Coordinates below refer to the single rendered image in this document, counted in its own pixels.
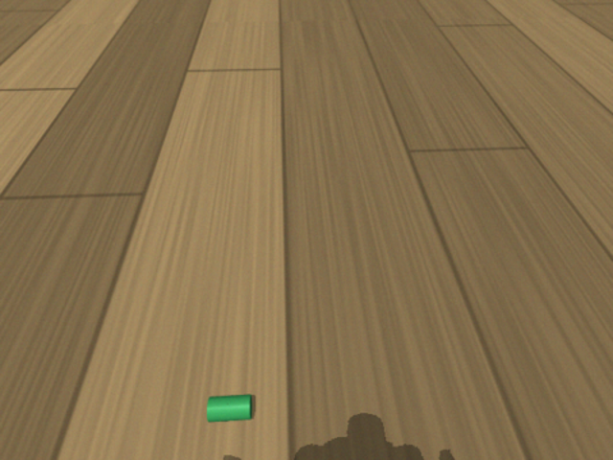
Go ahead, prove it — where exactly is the can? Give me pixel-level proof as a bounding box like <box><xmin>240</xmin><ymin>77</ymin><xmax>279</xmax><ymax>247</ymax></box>
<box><xmin>207</xmin><ymin>394</ymin><xmax>252</xmax><ymax>422</ymax></box>

